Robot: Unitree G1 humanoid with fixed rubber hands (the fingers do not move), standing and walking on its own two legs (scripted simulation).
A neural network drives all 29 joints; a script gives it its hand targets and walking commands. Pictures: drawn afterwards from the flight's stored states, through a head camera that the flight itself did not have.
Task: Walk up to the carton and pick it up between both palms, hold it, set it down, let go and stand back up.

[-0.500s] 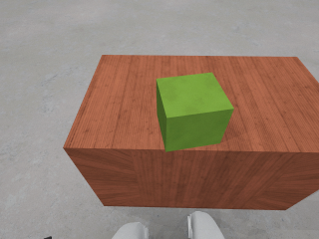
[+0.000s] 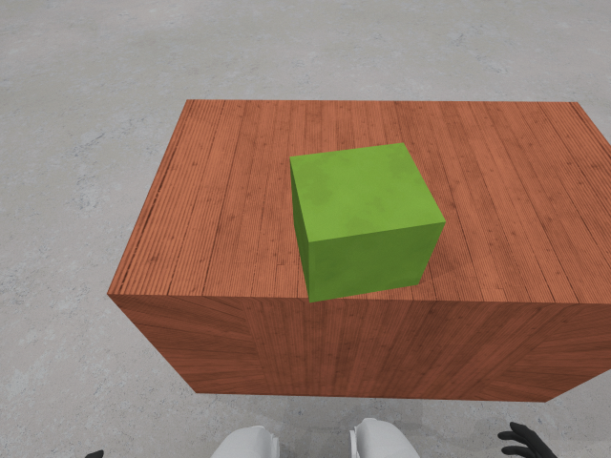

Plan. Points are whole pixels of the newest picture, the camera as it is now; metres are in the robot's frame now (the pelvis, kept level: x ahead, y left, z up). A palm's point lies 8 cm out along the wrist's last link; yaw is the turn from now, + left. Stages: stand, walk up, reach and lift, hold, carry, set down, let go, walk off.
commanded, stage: walk up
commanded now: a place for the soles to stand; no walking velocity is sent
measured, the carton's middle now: (356, 223) +0.46 -0.07 +0.00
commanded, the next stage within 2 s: none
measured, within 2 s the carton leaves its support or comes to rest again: neither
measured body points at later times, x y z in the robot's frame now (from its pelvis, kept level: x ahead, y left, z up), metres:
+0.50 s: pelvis +0.02 +0.01 +0.00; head +0.04 +0.01 +0.45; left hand +0.10 +0.32 -0.10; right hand +0.11 -0.30 -0.10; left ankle +0.05 +0.12 -0.67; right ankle +0.05 -0.11 -0.66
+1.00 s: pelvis +0.05 +0.04 +0.00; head +0.08 +0.04 +0.45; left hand +0.12 +0.35 -0.11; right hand +0.14 -0.27 -0.10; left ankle +0.08 +0.14 -0.67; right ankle +0.09 -0.09 -0.65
